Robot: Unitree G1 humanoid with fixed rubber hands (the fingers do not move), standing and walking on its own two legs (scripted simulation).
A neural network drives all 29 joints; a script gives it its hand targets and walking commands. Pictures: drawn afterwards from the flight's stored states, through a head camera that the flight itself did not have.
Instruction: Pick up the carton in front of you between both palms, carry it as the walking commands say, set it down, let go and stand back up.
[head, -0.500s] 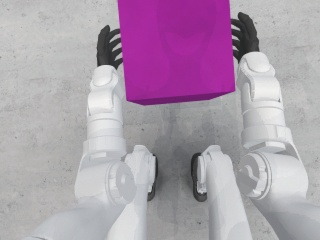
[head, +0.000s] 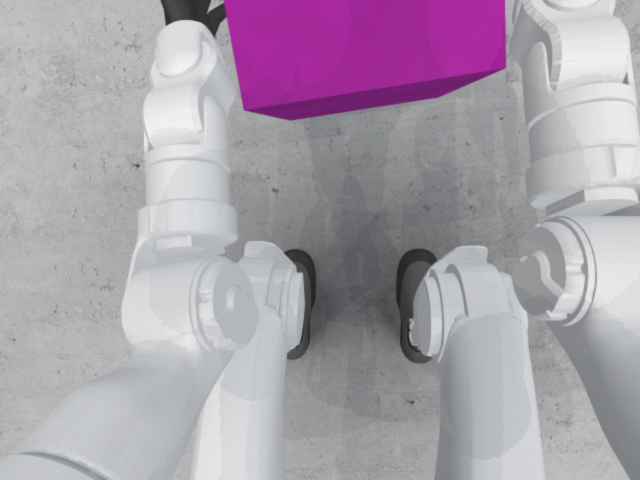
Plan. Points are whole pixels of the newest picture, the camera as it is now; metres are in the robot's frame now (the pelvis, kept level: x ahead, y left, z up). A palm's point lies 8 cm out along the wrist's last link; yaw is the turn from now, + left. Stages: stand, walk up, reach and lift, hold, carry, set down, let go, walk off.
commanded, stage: set down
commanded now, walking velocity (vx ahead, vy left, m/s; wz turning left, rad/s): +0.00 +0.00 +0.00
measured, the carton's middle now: (354, 2) +0.56 +0.00 -0.22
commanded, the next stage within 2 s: none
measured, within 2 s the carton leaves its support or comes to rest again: rests again in 0.62 s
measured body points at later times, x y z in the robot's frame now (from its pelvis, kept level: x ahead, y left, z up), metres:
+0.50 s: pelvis +0.00 +0.00 -0.05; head +0.38 -0.03 +0.19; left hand +0.56 +0.15 -0.22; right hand +0.58 -0.16 -0.23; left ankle +0.10 +0.13 -0.40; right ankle +0.10 -0.10 -0.40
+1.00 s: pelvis -0.01 +0.00 -0.07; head +0.37 -0.03 +0.16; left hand +0.56 +0.16 -0.24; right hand +0.58 -0.15 -0.24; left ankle +0.10 +0.13 -0.40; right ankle +0.10 -0.10 -0.40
